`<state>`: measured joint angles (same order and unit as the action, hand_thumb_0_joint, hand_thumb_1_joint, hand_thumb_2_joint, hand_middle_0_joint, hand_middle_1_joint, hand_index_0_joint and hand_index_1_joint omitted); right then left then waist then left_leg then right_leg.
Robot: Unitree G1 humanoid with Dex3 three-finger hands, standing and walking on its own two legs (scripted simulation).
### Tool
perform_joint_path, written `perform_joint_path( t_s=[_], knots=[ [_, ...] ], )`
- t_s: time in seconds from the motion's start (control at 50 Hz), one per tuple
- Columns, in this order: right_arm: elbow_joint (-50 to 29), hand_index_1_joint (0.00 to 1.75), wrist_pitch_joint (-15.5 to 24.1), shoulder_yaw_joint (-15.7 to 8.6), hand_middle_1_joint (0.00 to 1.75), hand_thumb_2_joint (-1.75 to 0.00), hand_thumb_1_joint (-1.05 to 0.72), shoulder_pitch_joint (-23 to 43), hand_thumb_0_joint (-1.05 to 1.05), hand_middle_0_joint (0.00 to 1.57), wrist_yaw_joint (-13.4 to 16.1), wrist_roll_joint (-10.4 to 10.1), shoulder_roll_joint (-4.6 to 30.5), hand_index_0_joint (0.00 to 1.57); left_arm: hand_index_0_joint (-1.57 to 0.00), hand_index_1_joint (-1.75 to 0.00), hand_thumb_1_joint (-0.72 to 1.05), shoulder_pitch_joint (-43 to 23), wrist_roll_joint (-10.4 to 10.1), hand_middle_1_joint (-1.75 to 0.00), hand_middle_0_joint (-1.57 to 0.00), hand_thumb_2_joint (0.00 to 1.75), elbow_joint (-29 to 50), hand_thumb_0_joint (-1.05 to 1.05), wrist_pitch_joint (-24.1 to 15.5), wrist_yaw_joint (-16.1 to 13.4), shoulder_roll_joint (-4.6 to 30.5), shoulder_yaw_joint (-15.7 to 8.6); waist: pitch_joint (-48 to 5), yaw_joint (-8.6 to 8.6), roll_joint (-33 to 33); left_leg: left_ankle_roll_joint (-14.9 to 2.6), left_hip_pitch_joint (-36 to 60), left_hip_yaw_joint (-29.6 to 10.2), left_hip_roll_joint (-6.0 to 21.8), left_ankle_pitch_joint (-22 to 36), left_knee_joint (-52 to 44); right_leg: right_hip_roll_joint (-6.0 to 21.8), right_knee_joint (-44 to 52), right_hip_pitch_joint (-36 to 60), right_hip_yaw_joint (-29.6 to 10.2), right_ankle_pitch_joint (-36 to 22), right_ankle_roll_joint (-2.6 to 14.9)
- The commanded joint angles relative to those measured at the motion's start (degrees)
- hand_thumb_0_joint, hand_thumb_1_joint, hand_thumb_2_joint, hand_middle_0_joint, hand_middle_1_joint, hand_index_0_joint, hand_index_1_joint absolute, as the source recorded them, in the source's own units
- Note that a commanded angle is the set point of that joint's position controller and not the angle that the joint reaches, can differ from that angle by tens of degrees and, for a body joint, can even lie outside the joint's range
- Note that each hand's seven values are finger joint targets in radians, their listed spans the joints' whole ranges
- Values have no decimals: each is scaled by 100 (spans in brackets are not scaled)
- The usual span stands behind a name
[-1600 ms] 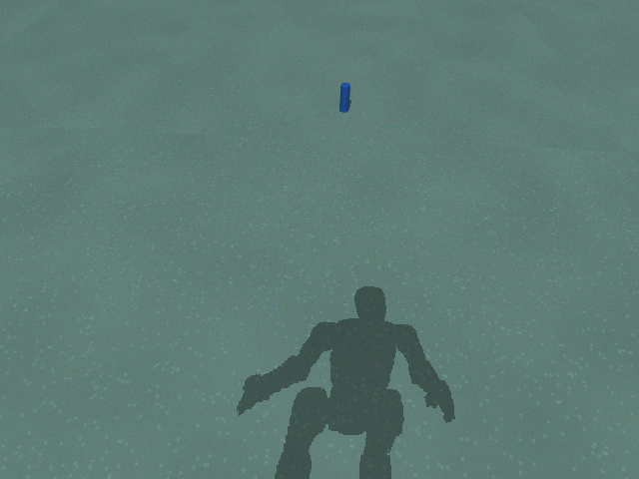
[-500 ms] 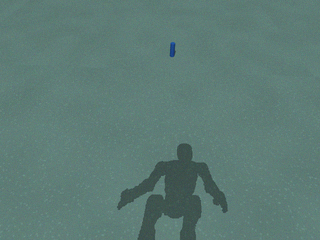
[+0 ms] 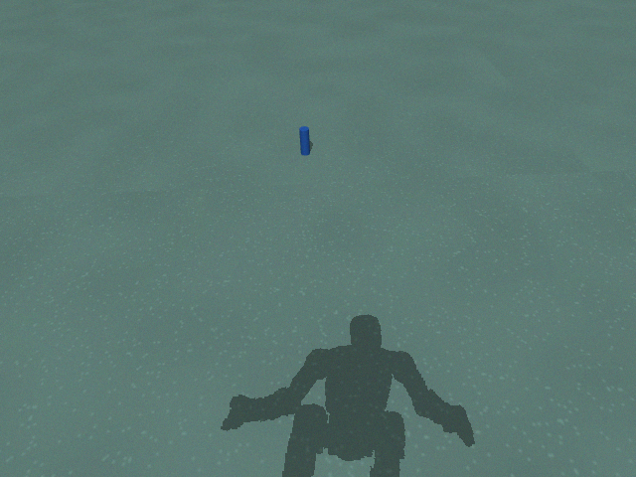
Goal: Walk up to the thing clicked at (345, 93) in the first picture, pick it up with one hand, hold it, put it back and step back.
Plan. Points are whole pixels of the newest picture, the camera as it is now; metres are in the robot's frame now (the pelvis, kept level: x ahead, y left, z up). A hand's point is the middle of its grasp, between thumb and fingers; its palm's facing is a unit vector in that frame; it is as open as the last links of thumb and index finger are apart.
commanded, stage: walk up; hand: left
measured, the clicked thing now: (304, 141) +1.98 +0.20 -0.69
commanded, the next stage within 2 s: none
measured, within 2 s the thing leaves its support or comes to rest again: neither
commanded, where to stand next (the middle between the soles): +1.63 +0.01 m, yaw -2 degrees
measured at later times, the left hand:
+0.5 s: hand (169, 327) +0.40 +0.30 -0.14, palm faces -0.11 -0.93 -0.35, open 7.4 cm
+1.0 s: hand (224, 228) +0.64 +0.25 -0.11, palm faces -0.04 -0.91 -0.41, open 7.4 cm
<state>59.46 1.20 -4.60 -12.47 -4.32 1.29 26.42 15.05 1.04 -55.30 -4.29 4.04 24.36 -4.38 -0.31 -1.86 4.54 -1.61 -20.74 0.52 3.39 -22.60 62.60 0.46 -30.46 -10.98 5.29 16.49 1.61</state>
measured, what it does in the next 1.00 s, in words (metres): walks ahead: left foot, then right foot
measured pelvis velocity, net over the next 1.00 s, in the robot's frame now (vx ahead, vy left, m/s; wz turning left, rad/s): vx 0.60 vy -0.03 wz -0.05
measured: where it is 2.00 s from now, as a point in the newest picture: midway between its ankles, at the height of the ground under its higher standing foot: (338, 264)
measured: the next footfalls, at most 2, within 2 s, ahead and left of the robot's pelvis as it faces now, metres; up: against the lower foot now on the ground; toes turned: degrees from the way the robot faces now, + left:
left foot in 0.28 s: +0.35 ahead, +0.16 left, +0.00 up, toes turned +6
right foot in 0.72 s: +0.61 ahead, -0.13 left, +0.00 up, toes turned -9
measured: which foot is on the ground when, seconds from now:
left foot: up 0.00-0.26, down 0.28-0.74, up 0.76-1.00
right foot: down 0.00-0.32, up 0.34-0.70, down 0.72-1.00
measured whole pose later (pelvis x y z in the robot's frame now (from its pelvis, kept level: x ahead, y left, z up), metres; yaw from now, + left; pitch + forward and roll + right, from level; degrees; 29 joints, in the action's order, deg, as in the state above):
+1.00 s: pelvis +0.60 -0.03 +0.01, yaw -3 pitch -2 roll +0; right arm 50.9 2.8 -3.3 -11.7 -4.4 0.0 25.1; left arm 18.3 0.1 -52.8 -5.6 2.9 22.3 -2.2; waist 3.4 -2.1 4.5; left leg -0.4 -31.6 -3.3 4.3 -12.4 54.3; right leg 0.5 -24.3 -7.2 6.3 15.0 2.1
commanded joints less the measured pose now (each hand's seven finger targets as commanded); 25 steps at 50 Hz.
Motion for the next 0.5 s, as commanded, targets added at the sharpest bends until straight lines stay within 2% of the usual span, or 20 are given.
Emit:
perform_joint_path(
  t_s=[0.0,0.06,0.1,0.12,0.14,0.16,0.2,0.22,0.24,0.26,0.28,0.3,0.32,0.34,0.36,0.38,0.4,0.42,0.44,0.48],
  knots=[
    [-642,30,292,-232,30,-90,-90,233,0,20,-104,-113,1045,20,-20,-30,90,-429,-120,-30,-20,90,454,0,-260,-150,1603,-323,810,163,-950,12,-1275,-490,498,865,-373,1500,2431,57,-1902,1473,808],
    [-860,30,207,-303,30,-90,-90,464,0,20,-211,-62,1033,20,-20,-30,90,-488,-128,-30,-20,90,560,0,-341,-165,1690,-313,1004,202,-1013,235,-1237,-271,516,1244,-1103,1386,2665,-298,-1406,1459,908],
    [-1080,30,180,-300,30,-90,-90,798,0,20,-273,-42,1005,20,-20,-30,90,-630,-69,-30,-20,90,670,0,-368,-152,1860,-353,1046,218,-1092,290,-1028,-247,644,1380,-1712,1396,2721,-524,-1245,1370,905],
    [-1170,30,202,-284,30,-90,-90,1067,0,20,-295,-17,974,20,-20,-30,90,-434,-89,-30,-20,90,629,0,-357,-143,1798,-334,1020,83,-903,287,-984,-68,577,1497,-2096,1218,2586,-376,-994,1070,843],
    [-1225,30,221,-271,30,-90,-90,1137,0,20,-296,-11,897,20,-20,-30,90,-384,-60,-30,-20,90,624,0,-362,-141,1799,-333,906,61,-889,257,-683,-36,588,1762,-2438,1190,2496,-342,-841,791,802],
    [-1275,30,255,-259,30,-90,-90,1273,0,20,-298,-20,841,20,-20,-30,90,-203,-68,-30,-20,90,561,0,-336,-127,1738,-315,827,-43,-704,227,-477,178,453,1912,-2687,1087,2356,-163,-661,347,799],
    [-1254,30,289,-271,30,-90,-90,1183,0,20,-264,-29,745,20,-20,-30,90,-13,-62,-30,-20,90,500,0,-291,-116,1748,-286,487,-83,-713,138,62,464,279,1960,-2943,1212,1981,184,-621,-666,841],
    [-1182,30,293,-304,30,-90,-90,895,0,20,-226,-13,749,20,-20,-30,90,-89,-78,-30,-20,90,521,0,-263,-128,1782,-284,313,95,-739,82,406,562,160,1790,-3044,1262,1517,282,-584,-1424,839],
    [-1044,30,301,-360,30,-90,-90,371,0,20,-169,15,812,20,-20,-30,90,-145,-104,-30,-20,90,548,0,-230,-153,1772,-272,36,347,-596,35,1024,705,2,1754,-3197,1189,772,257,-409,-2097,751],
    [-835,30,337,-461,30,-90,-90,-377,0,20,-83,102,1041,20,-20,-30,90,61,-122,-30,-20,90,573,0,-182,-176,1546,-181,-460,645,-35,-125,2065,745,-212,1250,-3341,813,-674,-2,-122,-2530,586],
    [-629,30,373,-616,30,-90,-90,-1352,0,20,9,194,1383,20,-20,-30,90,368,-125,-30,-20,90,596,0,-132,-208,1214,-74,-979,1048,775,-473,3367,20,191,361,-3494,471,-2507,-1093,48,-1803,349],
    [-746,30,415,-733,30,-90,-90,-1635,0,20,109,239,1804,20,-20,-30,90,563,-197,-30,-20,90,752,0,-137,-209,658,87,-1271,1021,1890,-838,4393,-2562,1751,-267,-3838,-368,-3855,-2683,-372,1449,93],
    [-864,30,431,-755,30,-90,-90,-1382,0,20,129,-30,1980,20,-20,-30,90,570,-227,-30,-20,90,728,0,-141,-286,1324,-40,-1506,931,1226,-1548,4585,-4186,2316,-414,-4613,-384,-4324,-3246,-989,1374,233],
    [-897,30,420,-790,30,-90,-90,-1109,0,20,161,-79,1879,20,-20,-30,90,132,-182,-30,-20,90,699,0,-195,-321,1512,-7,-1068,905,711,-1636,4014,-3857,2416,24,-4659,54,-4407,-3398,-1231,1038,243],
    [-1004,30,445,-646,30,-90,-90,-818,0,20,184,-102,1587,20,-20,-30,90,-347,-204,-30,-20,90,737,0,-242,-275,1528,7,-649,869,3,-1358,3173,-2524,1973,1140,-4511,186,-4214,-3057,-1491,634,199],
    [-1075,30,470,-506,30,-90,-90,-565,0,20,210,-86,1402,20,-20,-30,90,-274,-255,-30,-20,90,690,0,-256,-236,1343,-23,-346,656,27,-1125,2589,-1641,1661,1876,-4445,317,-3952,-2747,-1457,380,158],
    [-1108,30,489,-421,30,-90,-90,-449,0,20,212,-129,1206,20,-20,-30,90,-99,-281,-30,-20,90,624,0,-220,-179,1248,-34,-197,480,39,-931,2042,-1005,1418,2231,-4528,398,-3608,-2388,-1279,186,130],
    [-1123,30,522,-375,30,-90,-90,-340,0,20,201,-165,1180,20,-20,-30,90,61,-287,-30,-20,90,588,0,-166,-138,1180,-34,-28,322,199,-949,1582,-760,1395,2146,-4677,473,-3367,-2103,-1195,153,52],
    [-1175,30,546,-351,30,-90,-90,-243,0,20,193,-162,1148,20,-20,-30,90,129,-254,-30,-20,90,582,0,-122,-90,1168,-44,23,251,176,-970,1410,-568,1358,2145,-4742,487,-3154,-1965,-1071,72,-27],
    [-1343,30,589,-317,30,-90,-90,68,0,20,171,-139,1153,20,-20,-30,90,-8,-206,-30,-20,90,649,0,-61,22,1073,-36,448,114,225,-1091,988,-199,1372,1665,-5055,669,-2269,-2010,-802,-146,-181]
  ],
)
